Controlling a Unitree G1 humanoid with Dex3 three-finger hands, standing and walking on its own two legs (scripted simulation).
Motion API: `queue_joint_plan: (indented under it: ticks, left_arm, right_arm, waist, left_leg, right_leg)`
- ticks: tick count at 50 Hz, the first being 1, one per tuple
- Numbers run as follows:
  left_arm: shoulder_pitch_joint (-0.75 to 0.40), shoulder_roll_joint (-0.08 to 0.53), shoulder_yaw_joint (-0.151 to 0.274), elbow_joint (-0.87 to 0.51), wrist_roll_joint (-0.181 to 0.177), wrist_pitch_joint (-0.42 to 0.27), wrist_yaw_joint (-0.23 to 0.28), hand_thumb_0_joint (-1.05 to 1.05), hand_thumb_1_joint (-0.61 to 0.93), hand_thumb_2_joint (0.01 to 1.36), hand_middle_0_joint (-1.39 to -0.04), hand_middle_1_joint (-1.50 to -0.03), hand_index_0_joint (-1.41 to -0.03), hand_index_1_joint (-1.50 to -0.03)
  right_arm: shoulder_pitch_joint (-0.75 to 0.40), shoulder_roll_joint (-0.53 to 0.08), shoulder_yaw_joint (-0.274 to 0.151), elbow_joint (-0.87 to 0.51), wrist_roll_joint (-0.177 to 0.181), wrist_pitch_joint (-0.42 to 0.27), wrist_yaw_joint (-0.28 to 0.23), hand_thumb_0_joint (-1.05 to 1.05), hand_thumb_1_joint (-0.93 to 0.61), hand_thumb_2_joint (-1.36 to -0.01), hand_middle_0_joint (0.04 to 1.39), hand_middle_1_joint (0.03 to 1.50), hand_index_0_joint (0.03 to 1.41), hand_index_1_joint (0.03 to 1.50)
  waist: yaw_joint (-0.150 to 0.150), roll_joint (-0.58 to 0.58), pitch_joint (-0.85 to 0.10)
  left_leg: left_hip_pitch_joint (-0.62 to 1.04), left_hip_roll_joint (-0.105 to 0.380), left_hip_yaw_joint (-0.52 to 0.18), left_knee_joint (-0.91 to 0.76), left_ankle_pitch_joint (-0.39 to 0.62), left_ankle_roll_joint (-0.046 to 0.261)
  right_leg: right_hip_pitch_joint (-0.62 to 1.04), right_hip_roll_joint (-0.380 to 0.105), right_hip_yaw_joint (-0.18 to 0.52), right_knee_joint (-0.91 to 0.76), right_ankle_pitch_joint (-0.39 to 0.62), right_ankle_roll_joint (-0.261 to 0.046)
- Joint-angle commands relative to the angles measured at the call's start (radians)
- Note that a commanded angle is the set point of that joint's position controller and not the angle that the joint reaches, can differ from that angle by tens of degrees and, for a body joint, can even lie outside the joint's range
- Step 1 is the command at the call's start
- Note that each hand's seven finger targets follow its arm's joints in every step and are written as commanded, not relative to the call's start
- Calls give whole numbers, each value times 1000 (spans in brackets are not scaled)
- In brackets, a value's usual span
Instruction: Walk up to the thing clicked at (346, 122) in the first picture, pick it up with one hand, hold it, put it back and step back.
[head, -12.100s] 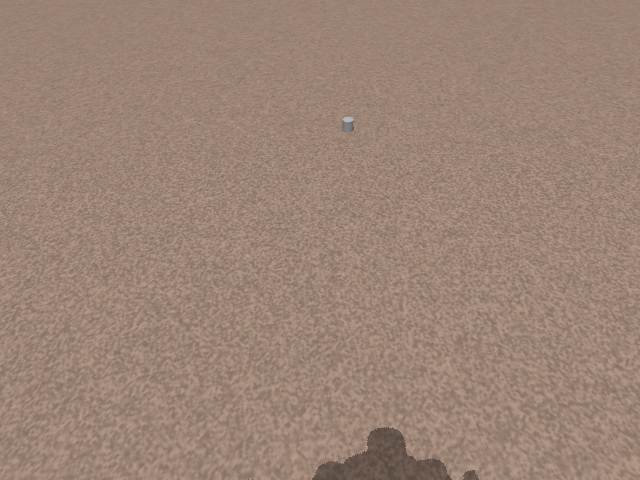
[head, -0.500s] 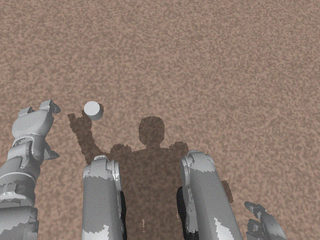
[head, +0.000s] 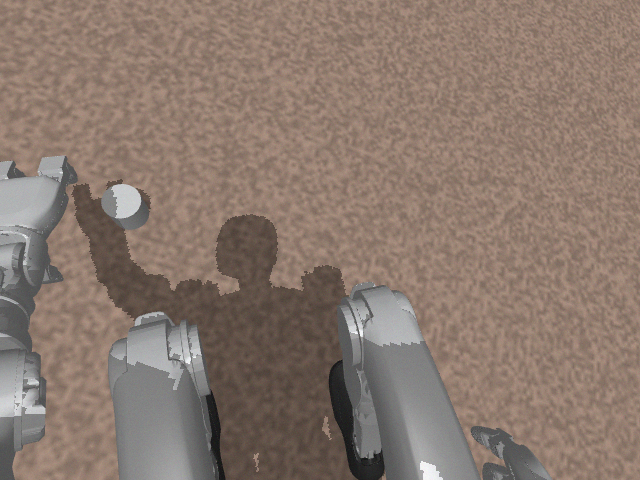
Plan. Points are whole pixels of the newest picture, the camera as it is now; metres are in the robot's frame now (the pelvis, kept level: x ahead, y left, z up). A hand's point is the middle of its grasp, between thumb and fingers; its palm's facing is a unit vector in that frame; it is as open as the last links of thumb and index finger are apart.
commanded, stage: rise first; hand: left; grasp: from above
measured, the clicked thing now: (126, 207) +0.54 +0.26 -0.33
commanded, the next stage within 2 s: none
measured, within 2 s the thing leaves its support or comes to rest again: neither
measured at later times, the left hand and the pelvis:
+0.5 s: hand (63, 217) +0.47 +0.30 -0.19, palm faces -0.44 -0.07 -0.90, open 14.2 cm; pelvis +0.01 +0.00 -0.02, yaw -2 degrees
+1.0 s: hand (73, 211) +0.49 +0.29 -0.20, palm faces -0.44 -0.06 -0.90, open 14.3 cm; pelvis +0.01 +0.00 -0.03, yaw -3 degrees
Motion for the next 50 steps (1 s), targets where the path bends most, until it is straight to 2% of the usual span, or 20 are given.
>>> queue_joint_plan:
  ticks: [1, 3, 5, 7, 9, 11, 12, 14, 19, 22, 25, 26, 27, 30, 32, 37, 38, 42, 44, 50]
  left_arm:
    - [-325, 255, 50, -97, -9, 8, 60, 0, -522, 977, -85, -1000, -92, -992]
    - [-337, 254, 41, -74, -6, 12, 61, 0, -540, 987, -78, -1013, -83, -1006]
    - [-355, 285, 61, -91, -8, 16, 65, 0, -535, 988, -78, -1004, -83, -998]
    - [-361, 281, 59, -88, -11, 20, 63, 0, -558, 1006, -70, -1009, -71, -1007]
    - [-363, 306, 67, -69, -10, 19, 64, 0, -563, 1008, -64, -1015, -66, -1012]
    - [-364, 288, 50, -55, -13, 17, 61, 0, -561, 1007, -64, -1019, -66, -1015]
    - [-366, 307, 66, -61, -18, 17, 62, 0, -558, 1003, -63, -1022, -67, -1016]
    - [-352, 299, 58, -43, -20, 19, 58, 0, -558, 1000, -61, -1033, -67, -1025]
    - [-365, 330, 74, -66, -24, 17, 57, 0, -564, 1009, -58, -1026, -62, -1020]
    - [-364, 333, 69, -56, -23, 15, 54, 0, -556, 1000, -59, -1030, -66, -1022]
    - [-358, 333, 66, -60, -25, 15, 54, 0, -561, 1002, -56, -1032, -63, -1024]
    - [-359, 334, 66, -74, -22, 14, 54, 0, -611, 1078, -74, -987, -43, -1019]
    - [-366, 333, 72, -85, -31, 15, 56, 0, -580, 1021, -64, -1012, -58, -1017]
    - [-370, 324, 55, -90, -27, 18, 53, 0, -582, 1024, -67, -1009, -60, -1016]
    - [-374, 347, 73, -96, -27, 17, 56, 0, -577, 1018, -72, -1006, -65, -1013]
    - [-377, 337, 67, -93, -25, 24, 64, 0, -586, 1025, -64, -1013, -58, -1019]
    - [-371, 323, 57, -81, -24, 25, 61, 0, -588, 1028, -67, -1009, -58, -1017]
    - [-387, 342, 65, -74, -19, 30, 62, 0, -589, 1027, -67, -1007, -57, -1017]
    - [-389, 327, 54, -54, -23, 32, 59, 0, -589, 1026, -67, -1007, -58, -1016]
    - [-406, 339, 44, -27, -20, 30, 55, 0, -588, 1026, -67, -1018, -59, -1026]
  right_arm:
    - [197, -239, -72, -18, -9, -10, -7, 0, -909, -903, 200, 300, 200, 300]
    - [197, -235, -62, -23, -14, -12, -2, 0, -913, -905, 199, 300, 200, 300]
    - [198, -240, -61, -20, -15, -10, -3, 0, -908, -903, 200, 300, 200, 300]
    - [200, -238, -54, -24, -20, -9, 0, 0, -910, -904, 199, 300, 200, 300]
    - [197, -238, -47, -26, -21, -9, 1, 0, -910, -904, 199, 300, 200, 300]
    - [196, -232, -39, -26, -22, -8, 2, 0, -909, -903, 199, 300, 200, 300]
    - [198, -235, -39, -27, -23, -8, 2, 0, -908, -903, 199, 300, 200, 300]
    - [203, -239, -34, -29, -25, -8, 6, 0, -909, -904, 199, 300, 200, 300]
    - [208, -249, -25, -31, -27, -2, 7, 0, -906, -903, 199, 300, 200, 300]
    - [203, -253, -22, -36, -29, -2, 8, 0, -905, -902, 199, 300, 200, 300]
    - [202, -257, -20, -36, -28, -1, 10, 0, -905, -902, 199, 300, 200, 300]
    - [206, -256, -15, -39, -32, -1, 13, 0, -913, -905, 199, 300, 199, 300]
    - [209, -261, -22, -36, -29, -1, 11, 0, -906, -903, 199, 300, 200, 300]
    - [205, -261, -19, -39, -29, 2, 14, 0, -907, -903, 199, 300, 199, 300]
    - [212, -264, -20, -39, -30, 3, 15, 0, -907, -904, 199, 300, 199, 300]
    - [213, -267, -12, -39, -32, 5, 17, 0, -907, -903, 199, 300, 199, 300]
    - [210, -262, -10, -38, -30, 7, 18, 0, -908, -903, 199, 300, 199, 300]
    - [216, -270, -7, -41, -31, 6, 22, 0, -908, -904, 199, 300, 199, 300]
    - [208, -271, -3, -45, -33, 4, 24, 0, -909, -904, 199, 300, 199, 300]
    - [209, -271, 13, -52, -38, 1, 28, 0, -909, -904, 199, 300, 199, 300]
  waist:
    - [-3, 274, -674]
    - [-18, 274, -654]
    - [-11, 282, -676]
    - [-14, 292, -685]
    - [-21, 275, -667]
    - [-30, 262, -657]
    - [-26, 251, -664]
    - [-30, 261, -645]
    - [-29, 269, -657]
    - [-40, 286, -634]
    - [-35, 299, -635]
    - [-36, 323, -639]
    - [-38, 312, -655]
    - [-47, 316, -656]
    - [-45, 311, -654]
    - [-54, 326, -666]
    - [-53, 327, -663]
    - [-60, 332, -636]
    - [-65, 331, -616]
    - [-80, 315, -592]
  left_leg:
    - [610, -10, 103, -207, 95, 37]
    - [594, -7, 99, -198, 86, 39]
    - [598, -6, 100, -185, 103, 40]
    - [590, -6, 103, -180, 102, 39]
    - [547, -6, 106, -165, 90, 43]
    - [516, -7, 110, -149, 94, 46]
    - [518, -6, 107, -144, 99, 48]
    - [518, -4, 104, -146, 98, 45]
    - [513, -4, 103, -127, 115, 45]
    - [504, -1, 96, -125, 94, 43]
    - [516, 0, 94, -119, 101, 40]
    - [515, -2, 95, -118, 114, 38]
    - [536, 1, 90, -115, 119, 38]
    - [530, 2, 88, -110, 123, 38]
    - [506, -1, 94, -106, 116, 41]
    - [529, 1, 86, -98, 140, 38]
    - [528, 0, 85, -96, 145, 37]
    - [516, -3, 84, -95, 144, 38]
    - [515, 0, 76, -97, 121, 37]
    - [469, -3, 83, -82, 103, 43]
  right_leg:
    - [200, 22, -108, -243, 207, -83]
    - [198, 26, -113, -239, 204, -83]
    - [207, 25, -110, -231, 221, -82]
    - [214, 28, -111, -225, 219, -82]
    - [225, 32, -110, -228, 212, -80]
    - [239, 34, -107, -227, 223, -76]
    - [247, 35, -107, -227, 227, -75]
    - [240, 35, -113, -216, 227, -77]
    - [251, 39, -115, -210, 247, -74]
    - [228, 42, -123, -199, 228, -76]
    - [218, 42, -125, -188, 235, -78]
    - [237, 42, -126, -181, 249, -78]
    - [223, 42, -129, -179, 253, -78]
    - [226, 45, -131, -178, 262, -78]
    - [245, 43, -126, -184, 258, -74]
    - [237, 45, -133, -168, 281, -75]
    - [233, 47, -133, -164, 284, -76]
    - [228, 43, -136, -161, 285, -76]
    - [196, 44, -143, -157, 262, -78]
    - [222, 49, -137, -171, 253, -73]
